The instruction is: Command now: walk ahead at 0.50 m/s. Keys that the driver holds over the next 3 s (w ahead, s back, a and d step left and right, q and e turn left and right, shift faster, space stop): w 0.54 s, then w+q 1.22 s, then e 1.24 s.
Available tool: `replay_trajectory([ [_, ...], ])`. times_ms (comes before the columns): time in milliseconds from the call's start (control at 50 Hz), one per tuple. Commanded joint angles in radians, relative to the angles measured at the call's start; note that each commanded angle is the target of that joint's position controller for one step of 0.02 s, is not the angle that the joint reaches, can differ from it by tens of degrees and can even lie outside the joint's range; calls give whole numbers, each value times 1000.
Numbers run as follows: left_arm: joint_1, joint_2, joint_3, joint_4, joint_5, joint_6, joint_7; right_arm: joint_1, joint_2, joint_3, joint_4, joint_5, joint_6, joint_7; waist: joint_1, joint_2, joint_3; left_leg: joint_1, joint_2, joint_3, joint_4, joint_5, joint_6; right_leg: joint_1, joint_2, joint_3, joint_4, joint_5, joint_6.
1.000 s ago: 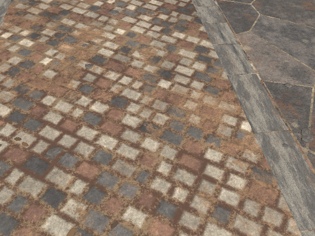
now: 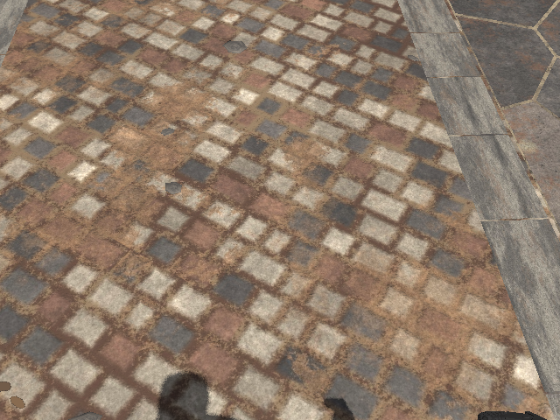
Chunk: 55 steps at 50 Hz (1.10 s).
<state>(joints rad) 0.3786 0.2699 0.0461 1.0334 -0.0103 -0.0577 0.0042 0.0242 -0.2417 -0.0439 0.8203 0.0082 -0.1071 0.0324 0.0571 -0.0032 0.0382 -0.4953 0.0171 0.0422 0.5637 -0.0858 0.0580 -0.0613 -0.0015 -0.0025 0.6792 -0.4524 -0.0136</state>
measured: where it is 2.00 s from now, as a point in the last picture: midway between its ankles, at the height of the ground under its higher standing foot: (237, 206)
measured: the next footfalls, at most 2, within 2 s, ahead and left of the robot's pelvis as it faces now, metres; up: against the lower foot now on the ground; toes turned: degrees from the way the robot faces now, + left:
right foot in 0.52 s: +0.46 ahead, -0.13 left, +0.00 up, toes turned -3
left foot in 1.08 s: +0.74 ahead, +0.13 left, +0.00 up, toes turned +17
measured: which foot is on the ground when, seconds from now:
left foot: down 0.00-0.54, up 0.56-1.00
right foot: up 0.00-0.50, down 0.52-1.00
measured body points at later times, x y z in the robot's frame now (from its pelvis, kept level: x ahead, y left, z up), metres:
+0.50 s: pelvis +0.28 -0.01 +0.01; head +0.31 -0.02 +0.46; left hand +0.49 +0.21 -0.09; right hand +0.23 -0.29 -0.13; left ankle +0.12 +0.10 -0.72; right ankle +0.43 -0.13 -0.71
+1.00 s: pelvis +0.55 -0.02 +0.01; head +0.58 +0.00 +0.46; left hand +0.51 +0.25 -0.13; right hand +0.77 -0.22 -0.10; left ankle +0.70 +0.14 -0.69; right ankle +0.43 -0.13 -0.72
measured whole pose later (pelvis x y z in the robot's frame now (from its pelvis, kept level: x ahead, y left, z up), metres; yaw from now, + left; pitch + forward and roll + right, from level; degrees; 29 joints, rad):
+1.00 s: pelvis +0.55 -0.02 +0.01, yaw +11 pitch +2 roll -2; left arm 0.30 0.25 0.06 0.99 0.00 -0.07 0.02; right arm 0.10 -0.24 -0.06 0.82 0.02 -0.04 0.04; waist 0.06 0.03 0.02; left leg -0.63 0.08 0.03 0.64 -0.02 0.06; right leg 0.11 0.02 -0.25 0.22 -0.35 0.00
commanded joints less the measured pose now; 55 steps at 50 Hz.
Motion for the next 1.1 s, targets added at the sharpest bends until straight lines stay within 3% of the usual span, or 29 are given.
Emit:
replay_trajectory([
  [20,21,114,9,-79,-26,-56,-12,369,-196,-53,53,1,4,-4,-160,199,-308,815,358,-688,-266,-239,231,-669,2,124,659,-85,-37],
  [40,-57,132,13,-101,-39,-67,-12,283,-160,-42,30,-1,3,-7,-139,138,-195,669,321,-534,-282,-176,196,-680,-52,96,643,3,-52],
  [60,-96,121,15,-106,-29,-67,-6,213,-138,-35,21,-9,0,-4,-107,69,-119,523,281,-425,-318,-82,178,-644,-96,76,575,87,-50],
  [80,-100,116,23,-102,-16,-56,0,177,-107,-26,16,-16,-5,-1,-76,68,-84,430,240,-347,-349,-11,159,-586,-129,79,510,140,-48],
  [120,-66,67,20,-92,-8,-29,1,177,-102,-25,29,-18,-10,4,-44,80,-71,346,213,-278,-400,50,165,-512,-144,73,455,186,-35],
  [180,-132,62,23,-118,0,-13,5,226,-139,-34,56,-14,-13,-9,-42,57,-29,338,206,-211,-442,126,182,-585,-152,63,334,284,-8],
  [220,-206,61,25,-144,7,-15,4,260,-146,-35,72,-12,-6,-22,-60,52,-11,365,197,-178,-454,139,172,-634,-150,59,216,389,7],
  [300,-345,36,14,-183,2,-26,-9,319,-157,-35,98,-3,2,-36,-101,59,19,377,163,-107,-469,104,139,-591,-112,19,-19,562,10],
  [420,-483,47,7,-244,-9,-42,-39,403,-169,-44,153,7,29,-44,-128,60,57,567,237,-113,-394,168,131,-628,-84,16,-158,482,-26],
  [460,-454,70,14,-245,-11,-48,-48,389,-180,-51,154,8,38,-48,-98,76,31,609,254,-115,-336,285,114,-562,-63,1,-181,409,-51],
  [480,-400,92,25,-233,-11,-50,-48,369,-190,-53,149,8,43,-49,-63,93,-7,610,246,-105,-272,440,103,-465,-34,-24,-187,379,-67],
  [500,-276,122,44,-195,-9,-50,-45,348,-184,-50,144,7,49,-49,5,92,-80,583,208,-71,-130,582,82,-289,0,-54,-208,391,-91],
  [520,-93,177,69,-141,-2,-49,-37,346,-156,-37,130,-1,51,-49,74,65,-204,445,154,-35,94,519,50,-5,-47,-1,-172,420,-134],
  [540,57,272,94,-112,13,-41,-29,446,-64,-8,113,-10,34,-39,61,-127,-363,36,14,18,489,144,-26,416,-305,402,-179,313,-280],
  [560,71,220,76,-106,1,-36,-28,451,-39,4,129,1,11,-35,64,-234,-433,-152,-80,-107,700,-486,-38,500,-406,712,-342,209,-332],
  [580,1,162,56,-115,-4,-38,-26,366,-137,-24,107,35,-7,-30,68,-167,-299,-247,-20,-181,787,-467,-13,386,-378,603,-370,145,-279],
  [600,-88,128,46,-138,0,-40,-23,296,-155,-28,85,50,-13,-33,40,-115,-187,-256,38,-150,763,-376,1,232,-350,452,-395,182,-239],
  [620,-157,92,35,-144,8,-46,-26,260,-147,-33,79,40,-8,-40,7,-56,-107,-217,80,-135,693,-294,1,81,-311,346,-443,232,-214],
  [660,-214,51,24,-139,22,-59,-30,302,-109,-41,94,26,24,-47,-54,-96,-58,-98,125,-148,610,-209,-2,-78,-256,208,-511,292,-178],
  [700,-202,69,30,-121,25,-67,-26,318,-70,-38,94,27,48,-48,-72,-87,-31,-91,131,-149,581,-165,-12,-134,-248,123,-554,360,-185],
  [740,-183,93,37,-107,30,-70,-15,272,-76,-43,71,22,57,-50,-71,-61,-5,-159,130,-166,517,-78,-26,-124,-247,59,-574,428,-189],
  [800,-166,106,39,-101,30,-66,2,203,-71,-45,43,14,51,-39,-58,-48,6,-197,116,-156,352,89,-35,-84,-226,-40,-579,502,-166],
  [860,-137,121,40,-98,21,-60,14,94,-48,-32,2,9,46,-20,-20,-34,32,-169,103,-78,191,188,-32,-58,-218,-118,-590,516,-146],
  [960,-47,147,52,-71,3,-21,20,-35,-41,-21,-86,13,49,14,18,-22,69,-251,81,-14,74,79,1,162,-287,-165,-499,660,-136],
  [1020,-86,187,64,-93,-4,3,29,22,-87,-42,-111,15,55,31,-47,-78,-3,-96,0,68,69,-70,52,206,-296,-208,-318,1099,-103],
  [1040,-100,198,68,-102,-3,12,33,115,-121,-60,-97,18,57,32,-103,-91,-59,29,-41,89,65,-105,77,189,-286,-220,-177,1216,-89],
  [1060,-121,197,65,-112,-7,16,35,271,-175,-92,-62,21,58,23,-189,-71,-140,259,-81,82,-7,-45,115,102,-248,-239,33,1177,-58],
  [1080,-106,166,52,-136,11,6,33,413,-270,-126,-33,19,68,-3,-234,62,-237,561,59,-161,-41,-52,179,-152,-197,-243,351,828,-12],
  [1100,-34,18,7,-189,25,-32,12,356,-344,-132,-62,22,61,-7,-111,290,-328,877,309,-769,-184,-167,393,-601,51,-115,724,-77,51],
])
